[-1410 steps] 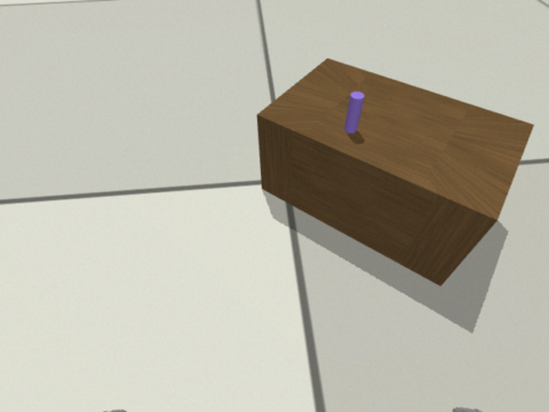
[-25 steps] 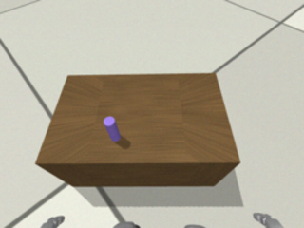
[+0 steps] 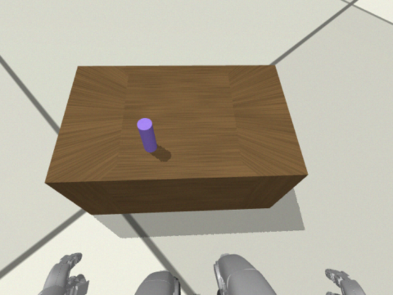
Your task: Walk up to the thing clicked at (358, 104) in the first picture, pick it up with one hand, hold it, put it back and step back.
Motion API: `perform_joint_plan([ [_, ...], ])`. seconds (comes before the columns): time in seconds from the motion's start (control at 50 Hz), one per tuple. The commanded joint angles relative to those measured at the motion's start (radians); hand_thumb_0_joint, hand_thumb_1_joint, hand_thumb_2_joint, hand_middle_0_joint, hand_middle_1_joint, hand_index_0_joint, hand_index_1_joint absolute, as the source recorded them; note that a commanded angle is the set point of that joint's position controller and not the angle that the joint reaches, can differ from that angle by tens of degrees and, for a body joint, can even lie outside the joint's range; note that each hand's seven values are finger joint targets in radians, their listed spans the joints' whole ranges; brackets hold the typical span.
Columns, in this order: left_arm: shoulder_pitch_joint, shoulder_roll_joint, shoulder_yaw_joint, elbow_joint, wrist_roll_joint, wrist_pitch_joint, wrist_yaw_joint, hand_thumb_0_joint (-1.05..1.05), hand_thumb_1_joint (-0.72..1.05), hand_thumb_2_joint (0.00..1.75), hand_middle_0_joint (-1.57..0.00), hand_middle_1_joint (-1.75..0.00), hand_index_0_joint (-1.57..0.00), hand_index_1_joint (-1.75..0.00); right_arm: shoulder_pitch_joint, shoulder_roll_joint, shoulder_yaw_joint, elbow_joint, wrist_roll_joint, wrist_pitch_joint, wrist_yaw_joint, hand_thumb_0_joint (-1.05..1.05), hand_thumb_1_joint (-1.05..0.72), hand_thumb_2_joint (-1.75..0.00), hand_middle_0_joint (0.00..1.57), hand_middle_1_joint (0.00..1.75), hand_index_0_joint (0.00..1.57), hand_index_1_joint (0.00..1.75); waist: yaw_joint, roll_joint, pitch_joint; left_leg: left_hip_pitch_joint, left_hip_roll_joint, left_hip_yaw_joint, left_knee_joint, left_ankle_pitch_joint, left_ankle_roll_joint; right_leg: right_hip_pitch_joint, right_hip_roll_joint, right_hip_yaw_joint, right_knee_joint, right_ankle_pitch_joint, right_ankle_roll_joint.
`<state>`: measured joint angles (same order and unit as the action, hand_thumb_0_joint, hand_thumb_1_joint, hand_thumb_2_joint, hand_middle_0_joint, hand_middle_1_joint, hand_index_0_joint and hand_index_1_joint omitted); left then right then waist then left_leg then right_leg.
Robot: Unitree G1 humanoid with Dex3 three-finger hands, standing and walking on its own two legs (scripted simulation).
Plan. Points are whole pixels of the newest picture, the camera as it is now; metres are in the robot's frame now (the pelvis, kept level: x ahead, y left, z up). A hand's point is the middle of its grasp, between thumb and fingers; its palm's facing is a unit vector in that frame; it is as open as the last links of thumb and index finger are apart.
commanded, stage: step back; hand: left
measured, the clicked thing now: (147, 136) +0.57 +0.16 -0.24
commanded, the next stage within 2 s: none
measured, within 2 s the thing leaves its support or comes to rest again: neither
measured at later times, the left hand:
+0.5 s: hand out of the picture +0.02 +0.26 -0.14, palm faces +0.03 -0.91 -0.41, open 7.4 cm
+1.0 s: hand out of the picture -0.21 +0.23 -0.16, palm faces -0.03 -0.92 -0.40, open 7.4 cm
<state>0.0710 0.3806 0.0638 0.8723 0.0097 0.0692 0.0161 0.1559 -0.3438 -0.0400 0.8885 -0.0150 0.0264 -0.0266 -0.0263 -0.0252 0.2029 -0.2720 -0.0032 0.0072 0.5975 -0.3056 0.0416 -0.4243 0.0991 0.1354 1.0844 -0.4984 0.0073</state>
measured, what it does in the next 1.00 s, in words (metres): walks backwards: right foot, then left foot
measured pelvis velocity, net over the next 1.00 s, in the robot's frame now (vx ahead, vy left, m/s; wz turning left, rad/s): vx -0.27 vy -0.04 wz -0.02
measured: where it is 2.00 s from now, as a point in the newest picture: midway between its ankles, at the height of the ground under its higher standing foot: outside the picture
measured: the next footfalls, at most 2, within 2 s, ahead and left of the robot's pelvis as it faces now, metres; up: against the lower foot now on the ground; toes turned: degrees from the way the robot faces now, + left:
right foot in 0.14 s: +0.00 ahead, -0.13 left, +0.00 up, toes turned +2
left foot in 0.52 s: -0.10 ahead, +0.11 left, +0.00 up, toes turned +1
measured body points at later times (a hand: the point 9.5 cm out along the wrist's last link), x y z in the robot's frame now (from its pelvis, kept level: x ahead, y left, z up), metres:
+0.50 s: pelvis -0.11 -0.01 -0.01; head -0.04 -0.01 +0.43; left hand +0.02 +0.31 -0.11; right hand -0.01 -0.33 -0.13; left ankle -0.14 +0.11 -0.72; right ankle -0.04 -0.13 -0.73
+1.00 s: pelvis -0.27 -0.04 -0.02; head -0.22 -0.05 +0.43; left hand -0.21 +0.28 -0.13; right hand -0.13 -0.35 -0.13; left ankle -0.14 +0.11 -0.73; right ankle -0.29 -0.16 -0.73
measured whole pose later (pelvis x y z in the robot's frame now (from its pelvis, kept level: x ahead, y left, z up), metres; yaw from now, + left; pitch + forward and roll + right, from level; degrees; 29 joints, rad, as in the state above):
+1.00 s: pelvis -0.27 -0.04 -0.02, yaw -1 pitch -4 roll -2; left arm 0.21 0.36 0.08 0.88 0.03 0.05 -0.01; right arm 0.07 -0.42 -0.06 0.80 -0.01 0.05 -0.01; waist 0.01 0.08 0.20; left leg -0.46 0.08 -0.05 0.69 -0.23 -0.01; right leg -0.21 0.05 0.00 0.68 -0.40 -0.01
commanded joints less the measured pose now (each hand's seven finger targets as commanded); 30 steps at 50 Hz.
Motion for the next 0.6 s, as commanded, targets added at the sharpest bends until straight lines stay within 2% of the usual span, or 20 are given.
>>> perform_joint_plan([
  [0.0,0.008,0.168,0.059,-0.098,0.003,-0.038,0.009,0.00,0.90,0.90,-0.20,-0.30,-0.20,-0.30,0.038,-0.287,-0.078,-0.079,-0.002,-0.019,-0.020,0.00,-0.90,-0.90,0.20,0.30,0.20,0.30,-0.026,0.145,-0.243,0.254,0.254,-0.245,-0.068,0.691,0.203,-0.027,-0.046,-0.027,-0.184,0.010,0.011],
  [0.06,0.080,0.157,0.062,-0.079,0.007,-0.046,0.003,0.00,0.90,0.90,-0.20,-0.30,-0.20,-0.30,-0.006,-0.295,-0.076,-0.098,0.001,-0.010,-0.011,0.00,-0.90,-0.90,0.20,0.30,0.20,0.30,0.003,0.178,-0.305,0.217,0.222,-0.222,-0.021,0.570,0.163,0.106,-0.077,-0.091,-0.442,0.097,-0.014],
  [0.1,0.146,0.150,0.067,-0.047,0.012,-0.056,0.004,0.00,0.90,0.90,-0.20,-0.30,-0.20,-0.30,-0.043,-0.287,-0.070,-0.106,0.012,-0.001,-0.004,0.00,-0.90,-0.90,0.20,0.30,0.20,0.30,0.045,0.149,-0.328,0.138,0.179,-0.176,0.061,0.517,0.113,0.258,-0.077,-0.118,-0.676,0.328,-0.039],
  [0.12,0.155,0.192,0.076,-0.046,0.022,-0.064,0.008,0.00,0.90,0.90,-0.20,-0.30,-0.20,-0.30,-0.057,-0.249,-0.059,-0.113,0.021,-0.002,-0.001,0.00,-0.90,-0.90,0.20,0.30,0.20,0.30,0.049,0.088,-0.350,0.013,0.135,-0.167,0.110,0.376,0.069,0.368,-0.147,-0.004,-0.654,0.486,-0.061],
  [0.14,0.146,0.270,0.092,-0.059,0.028,-0.070,0.008,0.00,0.90,0.90,-0.20,-0.30,-0.20,-0.30,-0.058,-0.216,-0.045,-0.127,0.033,-0.002,0.000,0.00,-0.90,-0.90,0.20,0.30,0.20,0.30,0.052,-0.113,-0.320,-0.165,-0.005,-0.135,0.245,0.116,0.008,0.399,-0.296,0.226,-0.661,0.629,-0.136],
  [0.16,0.082,0.336,0.101,-0.086,0.017,-0.062,0.004,0.00,0.90,0.90,-0.20,-0.30,-0.20,-0.30,-0.077,-0.209,-0.050,-0.128,0.028,0.008,-0.013,0.00,-0.90,-0.90,0.20,0.30,0.20,0.30,0.075,-0.237,-0.241,-0.189,-0.113,-0.099,0.470,-0.326,-0.025,0.221,-0.480,0.397,-0.717,0.706,-0.324],
  [0.18,0.033,0.328,0.103,-0.117,0.019,-0.066,0.006,0.00,0.90,0.90,-0.20,-0.30,-0.20,-0.30,-0.048,-0.240,-0.067,-0.102,0.022,0.014,-0.018,0.00,-0.90,-0.90,0.20,0.30,0.20,0.30,0.059,-0.221,-0.181,-0.151,-0.074,-0.157,0.605,-0.358,-0.040,0.103,-0.518,0.441,-0.733,0.703,-0.364],
  [0.2,0.012,0.283,0.097,-0.130,0.016,-0.063,0.006,0.00,0.90,0.90,-0.20,-0.30,-0.20,-0.30,-0.009,-0.260,-0.069,-0.083,0.020,0.012,-0.012,0.00,-0.90,-0.90,0.20,0.30,0.20,0.30,0.037,-0.170,-0.153,-0.144,-0.065,-0.182,0.632,-0.316,-0.044,0.087,-0.479,0.365,-0.726,0.682,-0.335],
  [0.22,-0.008,0.243,0.088,-0.139,0.005,-0.064,0.009,0.00,0.90,0.90,-0.20,-0.30,-0.20,-0.30,0.006,-0.258,-0.061,-0.072,0.027,0.010,-0.009,0.00,-0.90,-0.90,0.20,0.30,0.20,0.30,0.018,-0.097,-0.157,-0.168,-0.092,-0.197,0.633,-0.257,-0.035,0.140,-0.386,0.217,-0.688,0.713,-0.285],
  [0.24,-0.033,0.223,0.081,-0.143,0.008,-0.063,0.011,0.00,0.90,0.90,-0.20,-0.30,-0.20,-0.30,0.023,-0.241,-0.056,-0.060,0.028,0.007,-0.011,0.00,-0.90,-0.90,0.20,0.30,0.20,0.30,-0.006,-0.096,-0.167,-0.209,-0.122,-0.193,0.623,-0.225,-0.036,0.187,-0.319,0.124,-0.660,0.740,-0.230],
  [0.26,-0.036,0.216,0.079,-0.145,0.015,-0.060,0.011,0.00,0.90,0.90,-0.20,-0.30,-0.20,-0.30,0.026,-0.231,-0.053,-0.059,0.024,0.005,-0.011,0.00,-0.90,-0.90,0.20,0.30,0.20,0.30,0.004,-0.108,-0.173,-0.196,-0.130,-0.176,0.625,-0.200,-0.043,0.177,-0.285,0.078,-0.656,0.703,-0.201],
  [0.32,0.041,0.196,0.071,-0.154,0.023,-0.059,0.014,0.00,0.90,0.90,-0.20,-0.30,-0.20,-0.30,0.027,-0.230,-0.046,-0.072,0.019,-0.001,-0.013,0.00,-0.90,-0.90,0.20,0.30,0.20,0.30,0.048,-0.100,-0.208,-0.225,-0.117,-0.139,0.517,-0.194,-0.060,0.297,-0.279,0.068,-0.629,0.700,-0.209],
  [0.38,0.081,0.204,0.075,-0.161,0.026,-0.054,0.021,0.00,0.90,0.90,-0.20,-0.30,-0.20,-0.30,0.015,-0.220,-0.046,-0.090,0.014,-0.010,-0.012,0.00,-0.90,-0.90,0.20,0.30,0.20,0.30,0.071,-0.154,-0.266,-0.224,-0.051,-0.107,0.303,-0.230,-0.070,0.430,-0.340,0.107,-0.591,0.738,-0.237],
  [0.44,0.050,0.229,0.074,-0.173,0.018,-0.042,0.018,0.00,0.90,0.90,-0.20,-0.30,-0.20,-0.30,0.062,-0.217,-0.052,-0.075,0.003,-0.017,-0.005,0.00,-0.90,-0.90,0.20,0.30,0.20,0.30,0.048,-0.210,-0.301,-0.090,-0.007,-0.056,0.063,-0.151,-0.048,0.384,-0.336,0.094,-0.531,0.717,-0.205],
  [0.48,0.011,0.238,0.067,-0.184,0.006,-0.027,0.008,0.00,0.90,0.90,-0.20,-0.30,-0.20,-0.30,0.134,-0.226,-0.067,-0.042,-0.007,-0.022,0.002,0.00,-0.90,-0.90,0.20,0.30,0.20,0.30,0.003,-0.164,-0.303,0.076,-0.019,-0.021,-0.154,0.083,-0.025,0.247,-0.295,0.058,-0.458,0.592,-0.148],
  [0.5,0.046,0.202,0.056,-0.185,0.005,-0.020,0.005,0.00,0.90,0.90,-0.20,-0.30,-0.20,-0.30,0.099,-0.261,-0.079,-0.055,-0.019,-0.027,0.002,0.00,-0.90,-0.90,0.20,0.30,0.20,0.30,0.021,-0.054,-0.284,0.124,0.055,-0.147,-0.212,0.164,0.001,0.146,-0.225,0.029,-0.391,0.446,-0.096],
  [0.52,0.052,0.155,0.048,-0.197,-0.002,-0.021,0.005,0.00,0.90,0.90,-0.20,-0.30,-0.20,-0.30,0.063,-0.357,-0.099,-0.073,-0.035,-0.028,0.004,0.00,-0.90,-0.90,0.20,0.30,0.20,0.30,0.022,0.197,-0.275,0.171,0.280,-0.446,-0.257,0.334,0.091,-0.046,-0.056,-0.048,-0.195,0.129,-0.042],
  [0.54,0.014,0.187,0.070,-0.189,0.002,-0.019,0.019,0.00,0.90,0.90,-0.20,-0.30,-0.20,-0.30,0.028,-0.407,-0.103,-0.089,-0.031,-0.025,0.013,0.00,-0.90,-0.90,0.20,0.30,0.20,0.30,0.002,0.203,-0.247,0.038,0.391,-0.515,-0.262,0.388,0.216,-0.035,0.006,0.001,-0.018,-0.143,-0.025],
  [0.56,-0.008,0.203,0.076,-0.180,0.010,-0.019,0.027,0.00,0.90,0.90,-0.20,-0.30,-0.20,-0.30,0.012,-0.422,-0.106,-0.096,-0.028,-0.027,0.010,0.00,-0.90,-0.90,0.20,0.30,0.20,0.30,-0.028,0.238,-0.208,-0.102,0.447,-0.607,-0.310,0.328,0.290,0.012,0.002,0.063,0.126,-0.182,-0.019],
  [0.58,0.001,0.215,0.080,-0.164,0.011,-0.019,0.023,0.00,0.90,0.90,-0.20,-0.30,-0.20,-0.30,-0.030,-0.377,-0.095,-0.091,-0.029,-0.029,0.008,0.00,-0.90,-0.90,0.20,0.30,0.20,0.30,0.000,0.175,-0.171,-0.106,0.395,-0.495,-0.296,0.308,0.262,0.005,-0.004,0.088,0.182,-0.116,-0.023],
])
